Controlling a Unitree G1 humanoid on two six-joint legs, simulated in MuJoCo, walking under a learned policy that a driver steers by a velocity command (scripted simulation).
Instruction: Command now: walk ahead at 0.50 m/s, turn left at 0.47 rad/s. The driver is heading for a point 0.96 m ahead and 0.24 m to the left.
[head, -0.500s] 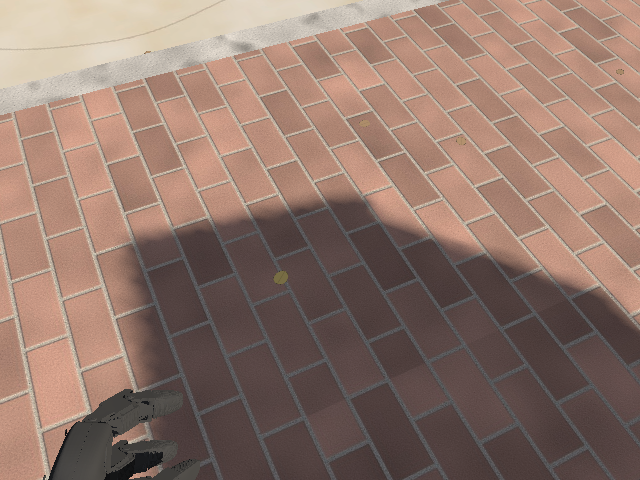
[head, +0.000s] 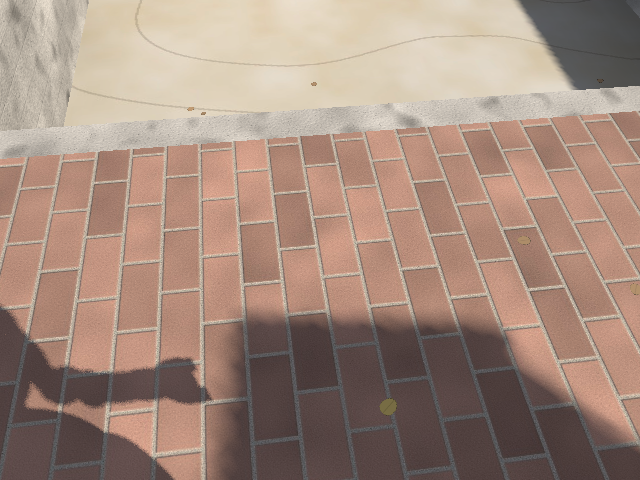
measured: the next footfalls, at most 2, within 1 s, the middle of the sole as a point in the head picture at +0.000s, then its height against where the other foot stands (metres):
left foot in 0.06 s outside the picture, level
right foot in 0.54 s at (369, 454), level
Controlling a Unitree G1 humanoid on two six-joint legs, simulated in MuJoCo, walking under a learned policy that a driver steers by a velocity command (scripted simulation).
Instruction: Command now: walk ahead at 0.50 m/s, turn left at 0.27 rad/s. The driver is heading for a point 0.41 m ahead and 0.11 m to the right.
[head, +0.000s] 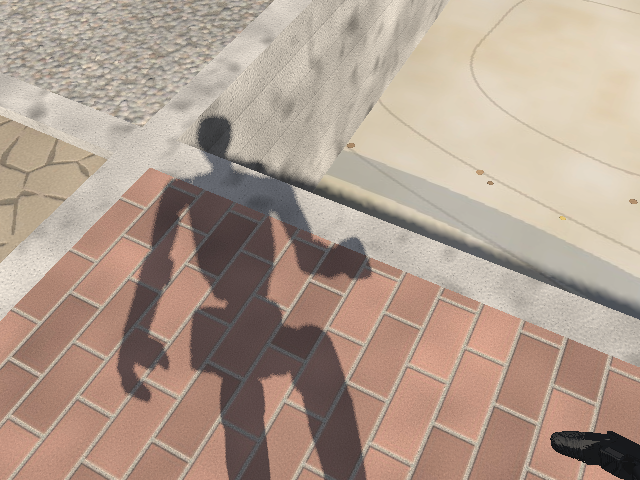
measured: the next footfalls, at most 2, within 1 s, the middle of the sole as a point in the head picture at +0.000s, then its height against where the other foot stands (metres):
left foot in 0.06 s outside the picture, level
right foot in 0.56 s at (433, 476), level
